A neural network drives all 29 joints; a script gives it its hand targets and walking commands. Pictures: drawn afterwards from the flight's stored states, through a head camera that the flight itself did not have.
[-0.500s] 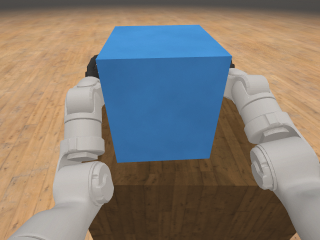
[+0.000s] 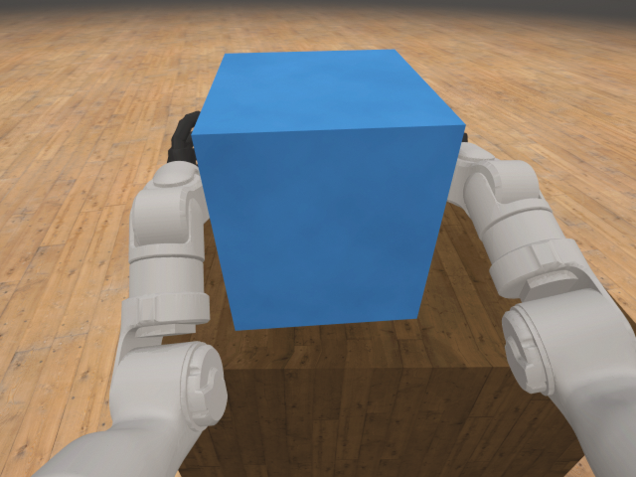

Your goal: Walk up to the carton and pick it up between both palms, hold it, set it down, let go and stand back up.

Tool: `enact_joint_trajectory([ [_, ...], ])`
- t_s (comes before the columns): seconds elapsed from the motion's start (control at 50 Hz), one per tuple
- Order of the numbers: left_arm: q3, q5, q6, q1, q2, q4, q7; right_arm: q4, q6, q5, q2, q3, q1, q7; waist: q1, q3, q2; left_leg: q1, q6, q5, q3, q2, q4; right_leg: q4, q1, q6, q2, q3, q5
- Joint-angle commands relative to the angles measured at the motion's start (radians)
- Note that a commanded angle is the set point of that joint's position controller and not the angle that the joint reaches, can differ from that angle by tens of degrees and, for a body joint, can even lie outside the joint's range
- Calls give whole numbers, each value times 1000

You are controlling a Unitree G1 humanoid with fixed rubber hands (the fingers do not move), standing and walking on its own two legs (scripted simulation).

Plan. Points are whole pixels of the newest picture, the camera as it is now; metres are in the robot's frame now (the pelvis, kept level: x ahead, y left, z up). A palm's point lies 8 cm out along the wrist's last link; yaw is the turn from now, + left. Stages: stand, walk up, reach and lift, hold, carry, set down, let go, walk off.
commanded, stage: hold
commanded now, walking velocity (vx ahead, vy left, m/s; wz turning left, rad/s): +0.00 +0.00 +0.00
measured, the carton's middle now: (318, 183) +0.39 +0.00 +0.24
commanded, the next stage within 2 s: none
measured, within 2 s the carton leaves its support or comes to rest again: neither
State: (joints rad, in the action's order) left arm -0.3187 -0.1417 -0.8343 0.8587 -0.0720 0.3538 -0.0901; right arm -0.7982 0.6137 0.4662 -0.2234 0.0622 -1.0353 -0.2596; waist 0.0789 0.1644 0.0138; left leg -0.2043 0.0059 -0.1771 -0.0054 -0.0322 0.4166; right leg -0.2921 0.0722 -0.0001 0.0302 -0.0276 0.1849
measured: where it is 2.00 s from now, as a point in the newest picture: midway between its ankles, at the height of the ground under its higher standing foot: outside the picture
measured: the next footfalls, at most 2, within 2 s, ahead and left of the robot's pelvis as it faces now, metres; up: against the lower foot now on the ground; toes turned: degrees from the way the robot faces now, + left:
none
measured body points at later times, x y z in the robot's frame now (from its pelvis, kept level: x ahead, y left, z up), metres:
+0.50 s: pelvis +0.00 +0.00 +0.00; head -0.08 +0.02 +0.44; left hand +0.39 +0.17 +0.27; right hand +0.39 -0.15 +0.28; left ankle +0.03 +0.11 -0.75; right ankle -0.02 -0.12 -0.75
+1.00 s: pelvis +0.00 +0.00 +0.00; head -0.09 +0.02 +0.44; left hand +0.38 +0.16 +0.27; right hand +0.38 -0.16 +0.29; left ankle +0.03 +0.11 -0.75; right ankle -0.02 -0.12 -0.75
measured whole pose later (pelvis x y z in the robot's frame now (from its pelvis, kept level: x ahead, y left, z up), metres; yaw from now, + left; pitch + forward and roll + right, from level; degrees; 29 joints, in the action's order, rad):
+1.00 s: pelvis +0.00 +0.00 +0.00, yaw +0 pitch -2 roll -2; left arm -0.32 -0.12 -0.81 0.87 -0.07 0.41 -0.10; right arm -0.85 0.63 0.46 -0.23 0.06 -1.06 -0.26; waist 0.08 0.21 0.00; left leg -0.21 0.00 -0.18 0.00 -0.03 0.42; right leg -0.29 0.08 0.00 0.03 -0.02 0.18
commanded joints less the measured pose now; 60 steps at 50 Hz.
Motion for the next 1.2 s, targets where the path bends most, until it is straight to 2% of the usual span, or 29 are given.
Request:
enact_joint_trajectory([
  [0.0,437,165,79,895,614,-151,138,362,-28,139,731,187,-823,116,-5,387,-76,282,50,297,-38,56,-11,39,47,-64,58,34,-215],
  [0.06,416,155,80,892,607,-116,143,354,-28,132,741,186,-838,114,-14,379,-59,267,39,276,-34,60,-16,40,40,-68,54,38,-220],
  [0.18,386,145,90,906,594,-62,155,304,-29,110,740,160,-843,111,-9,358,-47,246,32,216,-28,62,-34,49,47,-69,47,41,-186],
  [0.3,371,144,101,919,591,-28,162,281,-35,102,743,146,-856,110,-5,360,-49,238,31,209,-27,64,-36,49,40,-70,43,42,-193],
  [0.38,385,158,108,930,606,-39,160,294,-41,107,743,145,-866,110,3,382,-63,244,37,230,-31,63,-27,46,42,-67,47,39,-197],
  [0.48,380,156,108,922,605,-42,158,301,-42,113,744,154,-861,109,-2,384,-57,248,36,241,-33,63,-25,46,38,-69,47,38,-200],
  [0.66,410,164,103,928,619,-86,145,300,-41,125,732,157,-844,117,2,391,-89,267,50,273,-37,57,-17,42,51,-60,54,35,-188],
  [0.68,409,163,100,918,620,-77,145,312,-43,126,731,159,-854,117,-2,389,-86,265,48,274,-36,58,-15,44,52,-61,54,35,-191],
  [0.7,493,237,97,859,676,-137,143,467,-65,164,730,190,-896,117,35,541,-124,291,61,337,-40,57,21,38,11,-54,62,38,-277],
  [0.72,490,236,97,873,665,-146,137,451,-53,168,722,193,-882,110,24,512,-118,291,64,354,-43,59,24,38,25,-60,64,34,-286],
  [0.74,472,221,92,864,643,-128,133,424,-42,161,728,195,-857,110,35,464,-96,297,61,345,-35,57,18,35,45,-66,66,29,-293],
  [0.78,426,182,85,839,621,-97,139,347,-26,141,716,182,-806,111,20,377,-74,266,51,271,-38,58,-11,49,56,-69,58,29,-213],
  [0.82,414,172,84,856,615,-91,144,315,-24,133,722,163,-806,117,7,345,-76,242,47,226,-42,53,-28,55,67,-64,55,33,-149],
  [0.92,431,191,88,917,623,-119,134,340,-25,159,751,176,-857,124,-8,397,-82,257,52,282,-45,53,-4,43,64,-64,64,33,-201],
  [1.06,392,171,87,897,612,-49,143,293,-18,140,741,151,-853,121,-7,355,-57,230,39,218,-40,57,-24,55,67,-65,55,42,-168],
  [1.18,382,173,95,904,608,-28,153,284,-20,136,738,142,-860,115,3,362,-51,223,37,214,-39,61,-26,57,56,-66,50,44,-184],
])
